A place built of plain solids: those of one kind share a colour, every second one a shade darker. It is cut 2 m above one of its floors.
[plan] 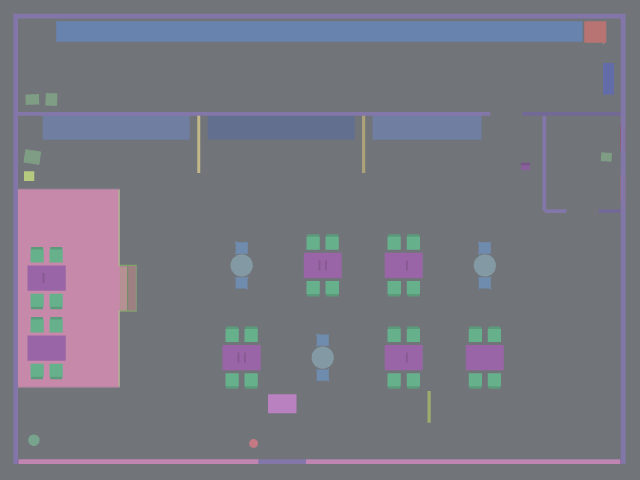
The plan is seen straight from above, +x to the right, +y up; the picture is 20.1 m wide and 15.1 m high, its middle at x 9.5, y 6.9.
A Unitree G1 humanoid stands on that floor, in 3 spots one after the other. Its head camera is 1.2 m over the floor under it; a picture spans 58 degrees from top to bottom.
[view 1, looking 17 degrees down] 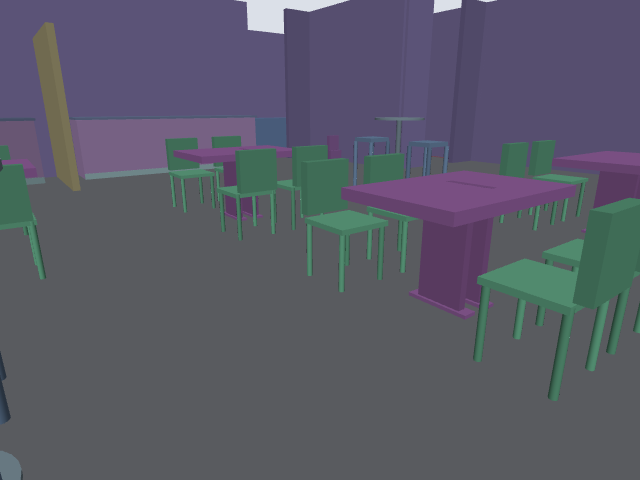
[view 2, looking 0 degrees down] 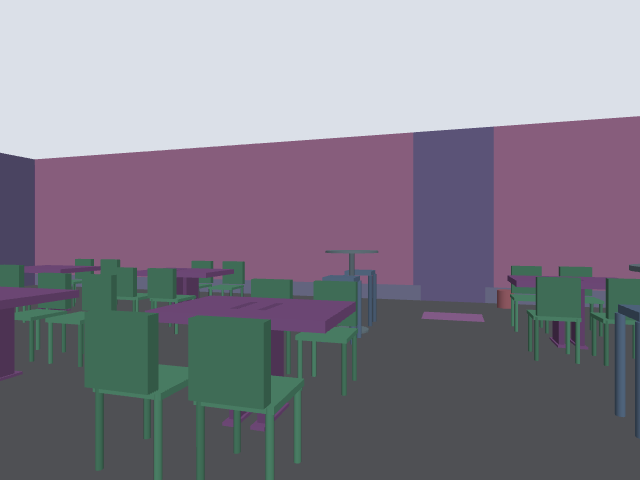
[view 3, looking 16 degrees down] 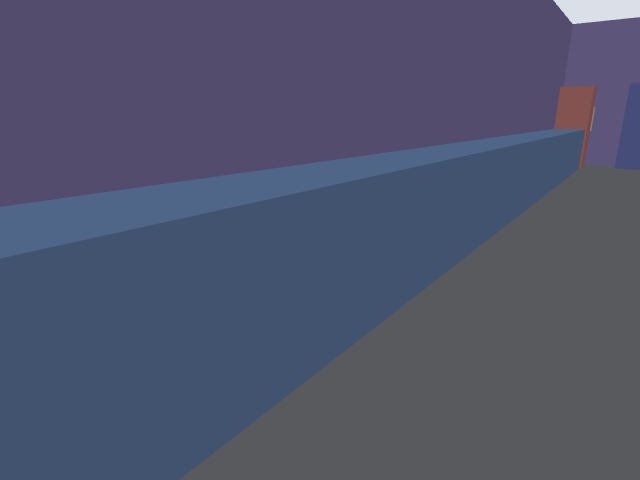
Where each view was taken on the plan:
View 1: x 9.91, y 1.65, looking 53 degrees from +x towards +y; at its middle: ground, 4.10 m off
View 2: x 8.31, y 8.81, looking -73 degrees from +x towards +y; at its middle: window_wall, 9.21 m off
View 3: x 5.96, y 12.04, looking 36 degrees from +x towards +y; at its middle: back_worktop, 1.94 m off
